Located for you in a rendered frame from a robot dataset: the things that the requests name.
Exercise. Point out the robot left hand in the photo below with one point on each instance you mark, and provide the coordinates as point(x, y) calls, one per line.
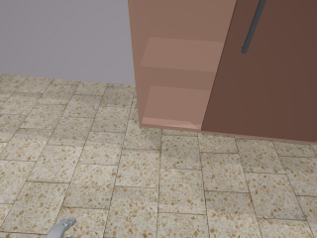
point(58, 230)

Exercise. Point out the wardrobe door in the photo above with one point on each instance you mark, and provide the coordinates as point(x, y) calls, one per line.
point(271, 91)

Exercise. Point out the handle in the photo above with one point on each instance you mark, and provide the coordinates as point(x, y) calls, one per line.
point(253, 26)

